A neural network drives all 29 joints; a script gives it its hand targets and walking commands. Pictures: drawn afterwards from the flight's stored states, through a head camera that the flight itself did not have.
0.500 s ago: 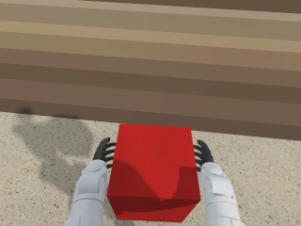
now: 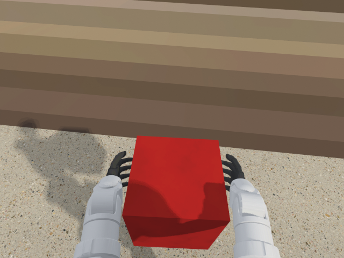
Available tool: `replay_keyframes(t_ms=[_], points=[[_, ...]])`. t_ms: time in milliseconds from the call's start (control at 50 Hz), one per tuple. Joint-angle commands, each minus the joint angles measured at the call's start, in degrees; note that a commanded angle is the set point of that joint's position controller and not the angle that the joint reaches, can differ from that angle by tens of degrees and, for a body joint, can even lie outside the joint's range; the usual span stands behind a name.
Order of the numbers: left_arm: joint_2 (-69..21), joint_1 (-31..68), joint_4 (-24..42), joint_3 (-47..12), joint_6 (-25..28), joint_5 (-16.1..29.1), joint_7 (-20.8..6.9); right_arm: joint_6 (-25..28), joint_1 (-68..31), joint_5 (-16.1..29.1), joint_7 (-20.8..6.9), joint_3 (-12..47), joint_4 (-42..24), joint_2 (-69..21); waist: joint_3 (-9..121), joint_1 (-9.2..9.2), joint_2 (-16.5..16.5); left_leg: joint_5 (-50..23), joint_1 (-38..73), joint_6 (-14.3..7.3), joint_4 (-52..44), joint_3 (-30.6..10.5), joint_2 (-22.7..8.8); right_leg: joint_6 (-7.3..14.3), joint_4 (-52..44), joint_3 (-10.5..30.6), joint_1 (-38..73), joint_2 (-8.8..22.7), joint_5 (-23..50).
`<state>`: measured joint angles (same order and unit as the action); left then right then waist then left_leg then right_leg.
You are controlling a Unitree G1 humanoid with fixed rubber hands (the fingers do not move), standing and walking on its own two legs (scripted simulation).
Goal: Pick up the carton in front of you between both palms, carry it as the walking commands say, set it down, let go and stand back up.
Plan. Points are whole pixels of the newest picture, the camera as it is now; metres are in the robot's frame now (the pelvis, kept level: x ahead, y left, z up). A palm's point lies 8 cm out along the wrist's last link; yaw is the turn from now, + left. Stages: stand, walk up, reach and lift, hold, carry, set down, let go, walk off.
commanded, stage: reach and lift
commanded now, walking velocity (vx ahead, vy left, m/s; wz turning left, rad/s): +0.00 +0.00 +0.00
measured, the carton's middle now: (174, 195) +0.31 +0.00 -0.04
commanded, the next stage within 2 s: hold in 0.48 s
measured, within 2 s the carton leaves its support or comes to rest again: neither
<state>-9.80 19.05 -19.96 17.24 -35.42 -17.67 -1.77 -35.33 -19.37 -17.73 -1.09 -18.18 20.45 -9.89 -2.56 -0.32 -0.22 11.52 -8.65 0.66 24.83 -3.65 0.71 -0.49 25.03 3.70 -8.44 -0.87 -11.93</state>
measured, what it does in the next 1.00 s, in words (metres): stands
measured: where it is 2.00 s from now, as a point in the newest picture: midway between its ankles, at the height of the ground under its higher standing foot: (173, 226)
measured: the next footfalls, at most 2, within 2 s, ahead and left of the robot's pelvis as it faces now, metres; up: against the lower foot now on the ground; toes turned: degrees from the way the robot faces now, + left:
left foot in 1.32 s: +0.17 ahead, +0.10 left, +0.00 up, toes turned +10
right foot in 1.66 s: +0.43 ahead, -0.14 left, +0.00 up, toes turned -13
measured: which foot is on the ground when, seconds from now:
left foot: down 0.00-1.00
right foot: down 0.00-1.00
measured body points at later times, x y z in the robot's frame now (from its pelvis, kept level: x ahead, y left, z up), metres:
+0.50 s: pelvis +0.02 +0.00 +0.00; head -0.01 +0.00 +0.45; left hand +0.31 +0.15 +0.03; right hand +0.32 -0.15 +0.03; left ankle +0.03 +0.13 -0.74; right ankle +0.02 -0.13 -0.74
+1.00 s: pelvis +0.01 +0.00 +0.00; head -0.04 +0.00 +0.45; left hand +0.31 +0.15 +0.05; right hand +0.31 -0.15 +0.05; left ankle +0.02 +0.13 -0.74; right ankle +0.02 -0.13 -0.74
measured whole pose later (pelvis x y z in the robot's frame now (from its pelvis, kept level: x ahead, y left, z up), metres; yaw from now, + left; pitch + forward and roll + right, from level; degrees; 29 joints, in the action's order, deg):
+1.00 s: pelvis +0.01 +0.00 +0.00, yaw +0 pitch -3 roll +0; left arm -8.6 15.0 -10.8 12.4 -45.0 -14.4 -0.5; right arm -45.0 -15.6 -14.9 0.0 -12.8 11.5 -8.8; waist 4.1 -0.5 0.1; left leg 18.3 -10.8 0.6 26.7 -2.9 0.6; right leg -0.6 29.1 2.8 -11.7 -0.2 -21.3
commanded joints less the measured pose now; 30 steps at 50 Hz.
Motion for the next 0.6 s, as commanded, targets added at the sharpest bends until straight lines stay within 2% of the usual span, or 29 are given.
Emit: replay_keyframes(t_ms=[0, 220, 440, 540, 580], points=[[-52.58, 27.02, 0.45, -31.24, 1.01, 12.50, -12.34, 0.91, -27.00, 12.73, -13.11, 31.66, -0.11, -52.93, 16.81, -0.03, 0.17, -7.44, 5.96, -0.59, -4.18, 0.14, 4.66, 0.29, -4.70, -0.09, 4.16, -4.61, 6.98], [-51.76, 21.58, 5.53, -33.36, -0.74, 14.22, -11.75, -0.68, -21.43, 14.26, -12.59, 33.64, -4.97, -51.89, 16.87, -0.01, 0.37, -14.52, 8.75, -0.19, -5.21, -0.31, 4.83, 0.01, -5.70, 0.42, 6.80, -4.93, 13.69], [-50.94, 20.73, 8.20, -34.32, -2.31, 14.95, -11.54, -2.26, -20.71, 14.96, -12.25, 34.72, -7.70, -51.13, 15.34, -0.09, 0.17, -13.65, 8.99, -0.26, -5.77, -0.35, 4.91, -0.01, -6.24, 0.51, 7.20, -4.91, 13.08], [-51.43, 20.05, 13.33, -38.51, -3.89, 17.52, -11.30, -3.95, -19.67, 17.20, -11.83, 38.63, -12.99, -51.48, 18.17, 0.39, 0.17, -17.14, 11.14, -0.14, -6.05, -0.79, 4.97, -0.20, -6.68, 0.75, 9.41, -4.87, 16.97], [-50.12, 18.69, 14.09, -38.22, -5.21, 17.36, -10.90, -5.30, -18.28, 17.17, -11.46, 38.41, -13.71, -50.13, 16.74, 0.35, 0.09, -16.56, 11.06, -0.13, -6.72, -0.79, 4.92, -0.10, -7.25, 0.83, 9.71, -4.77, 16.49]])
